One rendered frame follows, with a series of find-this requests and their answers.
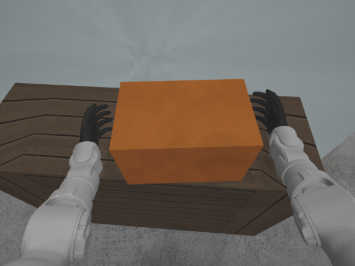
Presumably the robot right upper arm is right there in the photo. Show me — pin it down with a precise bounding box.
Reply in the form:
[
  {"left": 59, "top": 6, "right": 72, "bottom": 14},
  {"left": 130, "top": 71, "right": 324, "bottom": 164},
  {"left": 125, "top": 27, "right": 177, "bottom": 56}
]
[{"left": 290, "top": 185, "right": 355, "bottom": 266}]

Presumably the robot right forearm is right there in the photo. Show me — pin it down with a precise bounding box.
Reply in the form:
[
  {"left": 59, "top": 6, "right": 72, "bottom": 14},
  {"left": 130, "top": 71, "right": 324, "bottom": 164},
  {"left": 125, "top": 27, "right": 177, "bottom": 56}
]
[{"left": 268, "top": 126, "right": 355, "bottom": 205}]

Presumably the robot left forearm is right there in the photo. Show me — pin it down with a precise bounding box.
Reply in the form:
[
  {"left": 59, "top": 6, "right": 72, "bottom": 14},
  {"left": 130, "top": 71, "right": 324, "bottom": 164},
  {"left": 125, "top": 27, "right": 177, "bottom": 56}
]
[{"left": 21, "top": 141, "right": 103, "bottom": 254}]

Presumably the pedestal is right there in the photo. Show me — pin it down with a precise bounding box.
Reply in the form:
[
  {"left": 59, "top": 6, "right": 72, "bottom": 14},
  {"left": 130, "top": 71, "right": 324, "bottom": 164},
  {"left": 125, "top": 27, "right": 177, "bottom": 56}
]
[{"left": 0, "top": 83, "right": 325, "bottom": 236}]

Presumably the robot left hand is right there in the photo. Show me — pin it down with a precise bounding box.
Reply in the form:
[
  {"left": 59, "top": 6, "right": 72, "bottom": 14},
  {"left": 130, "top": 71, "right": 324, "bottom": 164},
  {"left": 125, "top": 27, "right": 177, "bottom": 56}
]
[{"left": 79, "top": 103, "right": 113, "bottom": 146}]

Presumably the carton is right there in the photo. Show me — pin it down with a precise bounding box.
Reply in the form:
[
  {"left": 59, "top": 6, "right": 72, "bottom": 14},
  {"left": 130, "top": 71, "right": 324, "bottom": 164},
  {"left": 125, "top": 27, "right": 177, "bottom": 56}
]
[{"left": 109, "top": 79, "right": 263, "bottom": 185}]

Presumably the robot right hand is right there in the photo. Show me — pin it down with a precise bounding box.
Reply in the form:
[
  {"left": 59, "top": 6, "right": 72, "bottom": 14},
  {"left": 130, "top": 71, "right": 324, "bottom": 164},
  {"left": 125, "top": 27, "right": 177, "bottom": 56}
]
[{"left": 250, "top": 89, "right": 288, "bottom": 134}]

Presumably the robot left upper arm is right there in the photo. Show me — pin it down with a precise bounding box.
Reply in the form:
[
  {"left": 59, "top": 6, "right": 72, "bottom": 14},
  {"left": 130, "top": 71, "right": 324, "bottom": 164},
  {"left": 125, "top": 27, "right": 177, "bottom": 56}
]
[{"left": 4, "top": 205, "right": 92, "bottom": 266}]

